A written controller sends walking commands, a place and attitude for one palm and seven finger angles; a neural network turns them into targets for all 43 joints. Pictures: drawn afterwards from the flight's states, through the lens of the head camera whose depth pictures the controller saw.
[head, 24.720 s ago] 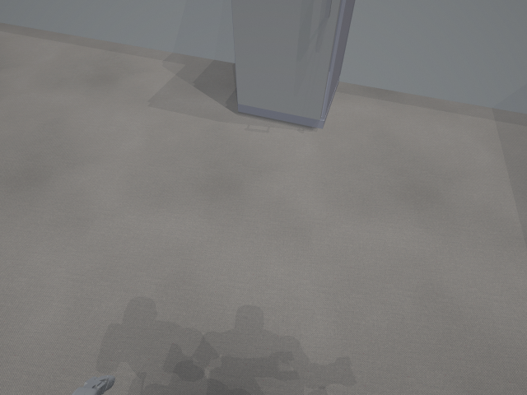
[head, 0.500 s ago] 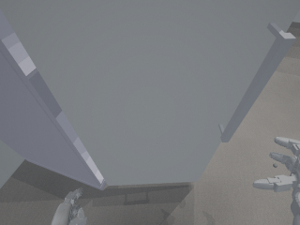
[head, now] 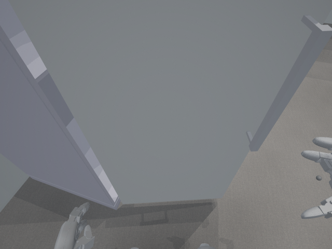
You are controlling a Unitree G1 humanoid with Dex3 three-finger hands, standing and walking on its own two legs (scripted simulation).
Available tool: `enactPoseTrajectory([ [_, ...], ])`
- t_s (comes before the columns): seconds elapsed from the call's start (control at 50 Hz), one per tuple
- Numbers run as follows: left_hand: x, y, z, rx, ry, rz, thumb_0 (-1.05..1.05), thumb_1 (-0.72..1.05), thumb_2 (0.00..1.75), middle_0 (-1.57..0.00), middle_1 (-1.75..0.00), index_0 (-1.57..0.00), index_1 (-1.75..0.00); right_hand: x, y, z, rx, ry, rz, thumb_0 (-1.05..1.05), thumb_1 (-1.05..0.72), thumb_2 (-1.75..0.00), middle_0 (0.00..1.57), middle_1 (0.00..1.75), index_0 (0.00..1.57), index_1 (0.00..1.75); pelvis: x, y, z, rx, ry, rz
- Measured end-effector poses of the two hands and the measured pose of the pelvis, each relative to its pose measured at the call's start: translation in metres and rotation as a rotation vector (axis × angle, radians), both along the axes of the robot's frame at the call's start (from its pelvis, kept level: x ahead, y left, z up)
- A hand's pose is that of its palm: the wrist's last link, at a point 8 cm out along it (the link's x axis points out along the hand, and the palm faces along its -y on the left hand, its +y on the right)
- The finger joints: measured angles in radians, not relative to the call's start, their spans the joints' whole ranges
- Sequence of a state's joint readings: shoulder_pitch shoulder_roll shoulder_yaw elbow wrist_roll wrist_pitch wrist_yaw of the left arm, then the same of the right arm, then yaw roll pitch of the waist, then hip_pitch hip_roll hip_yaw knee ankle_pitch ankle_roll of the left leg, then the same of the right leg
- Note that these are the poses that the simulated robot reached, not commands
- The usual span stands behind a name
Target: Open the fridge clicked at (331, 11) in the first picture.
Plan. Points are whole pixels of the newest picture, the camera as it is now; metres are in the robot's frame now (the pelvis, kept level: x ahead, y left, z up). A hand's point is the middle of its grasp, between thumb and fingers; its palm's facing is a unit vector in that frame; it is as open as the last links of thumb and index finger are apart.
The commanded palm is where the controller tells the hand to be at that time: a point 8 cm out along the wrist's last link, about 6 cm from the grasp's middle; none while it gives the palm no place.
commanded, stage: draw the hand back to the body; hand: right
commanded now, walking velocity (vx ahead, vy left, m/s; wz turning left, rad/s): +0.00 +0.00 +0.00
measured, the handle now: (274, 99) +0.43 -0.24 +0.14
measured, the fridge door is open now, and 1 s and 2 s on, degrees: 68 68 68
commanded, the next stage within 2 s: step back with the hand held close in 1.38 s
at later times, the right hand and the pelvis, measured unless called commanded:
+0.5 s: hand out of the picture +0.23 -0.31 +0.13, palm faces +0.40 +0.86 -0.32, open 13.6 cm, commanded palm +0.18 -0.34 +0.16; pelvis +0.00 -0.01 +0.03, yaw +0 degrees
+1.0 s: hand out of the picture +0.23 -0.29 +0.20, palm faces +0.47 +0.79 -0.40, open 8.8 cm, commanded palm +0.18 -0.31 +0.23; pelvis +0.04 -0.01 +0.05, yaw +1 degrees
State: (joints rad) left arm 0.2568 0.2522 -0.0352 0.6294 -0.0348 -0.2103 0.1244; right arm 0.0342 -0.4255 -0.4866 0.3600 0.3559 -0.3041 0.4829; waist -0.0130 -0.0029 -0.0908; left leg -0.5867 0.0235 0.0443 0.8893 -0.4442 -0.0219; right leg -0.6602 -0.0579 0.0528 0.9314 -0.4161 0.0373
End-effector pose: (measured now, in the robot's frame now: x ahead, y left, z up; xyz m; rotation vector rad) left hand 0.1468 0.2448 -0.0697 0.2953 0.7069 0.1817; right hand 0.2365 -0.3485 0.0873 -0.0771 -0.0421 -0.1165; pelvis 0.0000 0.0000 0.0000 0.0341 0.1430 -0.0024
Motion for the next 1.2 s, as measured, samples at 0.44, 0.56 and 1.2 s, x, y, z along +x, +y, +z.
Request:
enactPoseTrajectory([
  [0.44,0.023,-0.032,0.038,-0.049,-0.150,-0.052,0.01,0.90,0.90,-0.21,-0.30,-0.20,-0.30,-0.046,0.003,0.044,-0.168,0.096,-0.254,-0.02,0.39,-0.28,0.25,1.05,0.25,1.05,-0.002,-0.011,0.024,-0.011,-0.094,-0.002],
  [0.56,0.040,-0.049,0.045,-0.077,-0.144,-0.088,0.01,0.90,0.90,-0.21,-0.30,-0.20,-0.30,-0.057,0.005,0.067,-0.276,0.082,-0.370,-0.01,0.20,-0.37,0.24,0.94,0.25,0.94,0.009,-0.015,0.034,-0.019,-0.129,0.005],
  [1.2,0.065,-0.032,0.046,-0.097,-0.065,-0.083,0.01,0.90,0.90,-0.21,-0.30,-0.20,-0.30,-0.054,0.035,0.135,-0.378,-0.060,-0.373,0.01,-0.83,-0.87,0.21,0.34,0.21,0.34,0.036,-0.002,0.050,-0.034,-0.198,0.018],
])
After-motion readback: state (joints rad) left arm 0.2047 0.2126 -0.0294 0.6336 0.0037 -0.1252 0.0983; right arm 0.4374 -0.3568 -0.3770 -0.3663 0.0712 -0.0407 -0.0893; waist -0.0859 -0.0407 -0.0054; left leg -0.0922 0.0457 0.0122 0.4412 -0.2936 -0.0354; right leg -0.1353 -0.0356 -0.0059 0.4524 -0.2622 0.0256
